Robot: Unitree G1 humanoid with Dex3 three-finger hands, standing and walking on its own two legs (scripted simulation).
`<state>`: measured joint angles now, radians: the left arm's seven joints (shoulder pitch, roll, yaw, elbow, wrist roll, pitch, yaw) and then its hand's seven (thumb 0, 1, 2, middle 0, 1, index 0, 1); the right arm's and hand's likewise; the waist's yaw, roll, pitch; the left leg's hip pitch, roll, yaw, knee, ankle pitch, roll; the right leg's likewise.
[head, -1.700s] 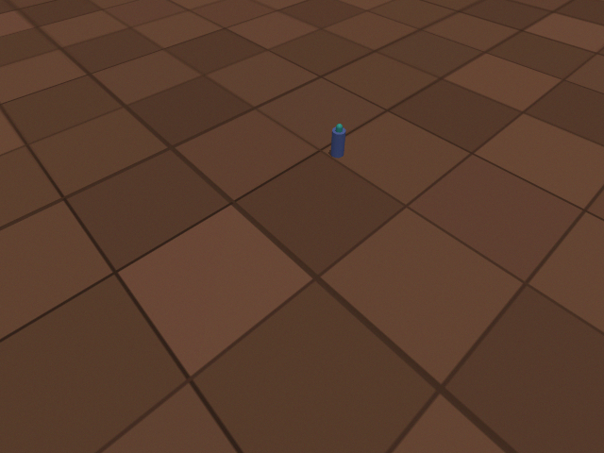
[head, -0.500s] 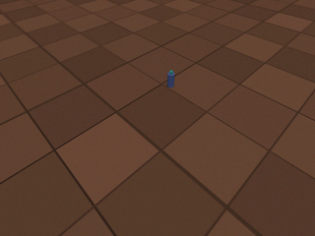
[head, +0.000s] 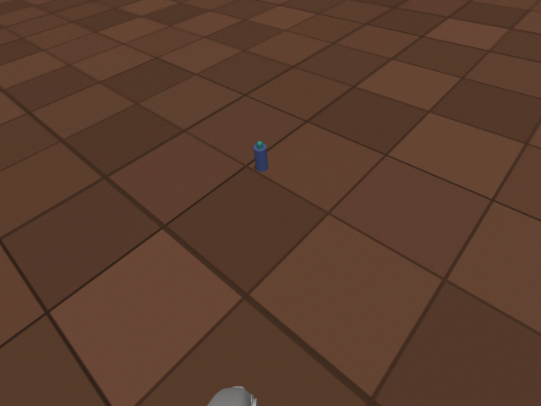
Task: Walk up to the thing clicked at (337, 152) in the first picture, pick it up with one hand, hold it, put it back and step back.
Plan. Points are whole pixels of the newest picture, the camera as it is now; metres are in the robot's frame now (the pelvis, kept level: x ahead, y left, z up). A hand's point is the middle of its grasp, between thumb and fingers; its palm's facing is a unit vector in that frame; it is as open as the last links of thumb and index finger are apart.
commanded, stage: walk up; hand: left
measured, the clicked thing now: (260, 155) +1.48 +0.24 -0.68
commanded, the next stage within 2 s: none
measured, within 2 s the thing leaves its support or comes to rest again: neither
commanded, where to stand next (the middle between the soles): +1.11 +0.04 m, yaw -3 degrees
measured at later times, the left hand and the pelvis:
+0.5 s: hand (157, 277) +0.38 +0.30 -0.13, palm faces -0.10 -0.92 -0.38, open 7.4 cm; pelvis +0.28 +0.03 +0.00, yaw -3 degrees
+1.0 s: hand (193, 223) +0.54 +0.27 -0.14, palm faces -0.05 -0.92 -0.38, open 7.4 cm; pelvis +0.51 -0.01 +0.00, yaw -2 degrees
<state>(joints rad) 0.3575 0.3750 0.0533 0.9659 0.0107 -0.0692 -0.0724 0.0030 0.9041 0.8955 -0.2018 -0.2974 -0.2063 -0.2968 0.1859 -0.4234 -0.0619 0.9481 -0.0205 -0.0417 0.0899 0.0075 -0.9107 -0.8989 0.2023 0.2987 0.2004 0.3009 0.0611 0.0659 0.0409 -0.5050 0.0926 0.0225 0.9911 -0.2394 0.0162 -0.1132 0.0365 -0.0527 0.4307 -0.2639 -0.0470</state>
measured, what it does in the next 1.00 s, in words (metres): walks ahead: left foot, then right foot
